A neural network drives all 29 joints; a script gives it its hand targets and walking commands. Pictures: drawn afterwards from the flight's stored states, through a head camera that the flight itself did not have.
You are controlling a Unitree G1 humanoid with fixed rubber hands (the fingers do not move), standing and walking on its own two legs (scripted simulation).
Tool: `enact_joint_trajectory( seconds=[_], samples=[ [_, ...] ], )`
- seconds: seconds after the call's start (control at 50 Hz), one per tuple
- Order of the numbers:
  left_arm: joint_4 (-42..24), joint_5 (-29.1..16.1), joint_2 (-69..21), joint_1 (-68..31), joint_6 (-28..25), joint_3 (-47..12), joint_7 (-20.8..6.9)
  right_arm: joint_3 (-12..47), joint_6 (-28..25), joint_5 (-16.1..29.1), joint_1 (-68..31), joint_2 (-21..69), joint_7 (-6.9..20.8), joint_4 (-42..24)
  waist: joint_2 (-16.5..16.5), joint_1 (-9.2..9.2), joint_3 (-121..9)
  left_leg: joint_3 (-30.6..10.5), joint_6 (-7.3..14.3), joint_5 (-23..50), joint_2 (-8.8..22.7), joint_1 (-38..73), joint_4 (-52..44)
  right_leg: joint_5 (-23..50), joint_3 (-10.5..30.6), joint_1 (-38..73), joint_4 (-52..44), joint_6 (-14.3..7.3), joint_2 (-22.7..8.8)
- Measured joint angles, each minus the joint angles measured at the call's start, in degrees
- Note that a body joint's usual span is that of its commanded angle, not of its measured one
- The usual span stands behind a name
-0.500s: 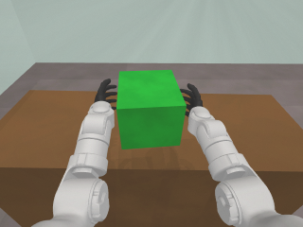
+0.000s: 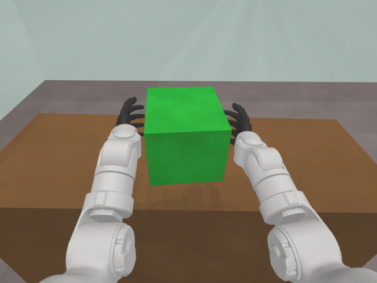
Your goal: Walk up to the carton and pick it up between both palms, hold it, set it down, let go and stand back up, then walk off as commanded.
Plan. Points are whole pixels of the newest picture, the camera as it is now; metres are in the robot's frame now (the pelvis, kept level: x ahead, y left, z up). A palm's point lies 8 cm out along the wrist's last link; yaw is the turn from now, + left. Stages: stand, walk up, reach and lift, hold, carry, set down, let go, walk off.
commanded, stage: hold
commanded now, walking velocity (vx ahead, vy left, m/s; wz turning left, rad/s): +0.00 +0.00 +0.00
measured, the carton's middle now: (183, 132) +0.42 +0.02 +0.16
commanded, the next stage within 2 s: none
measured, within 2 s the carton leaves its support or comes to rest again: neither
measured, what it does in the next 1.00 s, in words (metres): stands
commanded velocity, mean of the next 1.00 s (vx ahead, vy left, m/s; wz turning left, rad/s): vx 0.00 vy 0.00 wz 0.00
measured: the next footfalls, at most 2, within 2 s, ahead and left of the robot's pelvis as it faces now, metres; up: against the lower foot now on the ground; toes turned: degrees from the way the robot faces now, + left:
none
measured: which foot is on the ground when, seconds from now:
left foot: down 0.00-1.00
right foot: down 0.00-1.00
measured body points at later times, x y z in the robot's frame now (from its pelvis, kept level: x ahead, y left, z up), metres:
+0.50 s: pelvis +0.01 +0.00 +0.00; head -0.05 +0.02 +0.45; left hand +0.41 +0.15 +0.19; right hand +0.40 -0.11 +0.18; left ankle +0.07 +0.11 -0.73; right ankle +0.02 -0.12 -0.73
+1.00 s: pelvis +0.00 +0.00 +0.00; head -0.06 +0.02 +0.45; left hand +0.40 +0.15 +0.20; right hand +0.39 -0.11 +0.19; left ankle +0.07 +0.11 -0.73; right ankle +0.02 -0.12 -0.73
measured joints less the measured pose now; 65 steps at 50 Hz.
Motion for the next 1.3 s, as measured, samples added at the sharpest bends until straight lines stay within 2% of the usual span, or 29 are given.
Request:
enact_joint_trajectory(
  seconds=[0.62, 1.3],
  samples=[
    [-3.2, 0.8, 0.0, 1.2, 2.2, 0.0, -0.7, 1.1, 2.0, 0.6, 0.0, -0.2, -0.7, -2.0, 0.0, -0.71, 0.1, 0.0, 0.0, -0.3, 0.0, 1.8, -0.8, 0.0, 0.0, 2.1, -1.4, 0.0, 0.0],
    [-3.2, 2.4, -0.3, 1.3, 2.4, 0.2, -1.7, 1.2, 2.2, 0.5, 0.0, -0.2, -0.8, -2.0, 0.0, -0.72, 0.6, 0.0, 0.0, 0.2, 0.0, 2.6, -1.6, 0.2, 0.0, 2.6, -1.5, 0.0, 0.0]
  ],
)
